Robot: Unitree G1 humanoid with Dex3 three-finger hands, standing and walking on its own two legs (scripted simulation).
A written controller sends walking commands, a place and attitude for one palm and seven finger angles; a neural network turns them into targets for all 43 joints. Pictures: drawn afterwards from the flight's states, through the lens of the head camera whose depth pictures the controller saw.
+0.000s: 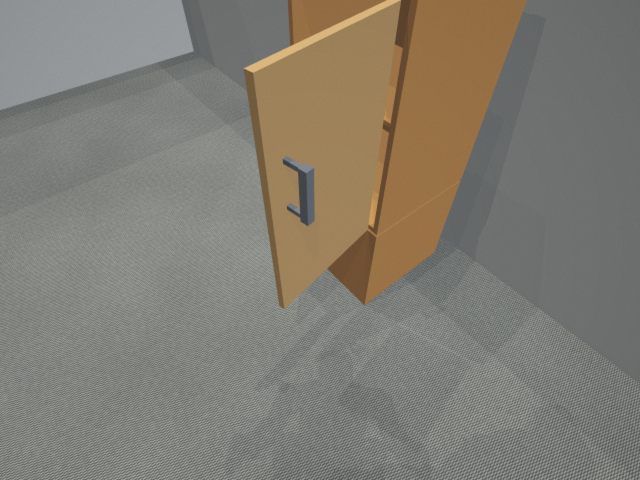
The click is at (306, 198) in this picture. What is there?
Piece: cupboard door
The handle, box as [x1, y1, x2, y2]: [283, 156, 314, 225]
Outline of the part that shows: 286,156 283,158 283,163 298,172 300,201 299,209 290,203 287,205 287,209 297,215 302,222 308,225 314,220 313,167 306,163 302,165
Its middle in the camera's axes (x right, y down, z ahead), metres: -0.04 -0.08 +0.67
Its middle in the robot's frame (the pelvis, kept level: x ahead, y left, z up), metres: +0.56 +0.07 +0.02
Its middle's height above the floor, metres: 0.80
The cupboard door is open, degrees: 100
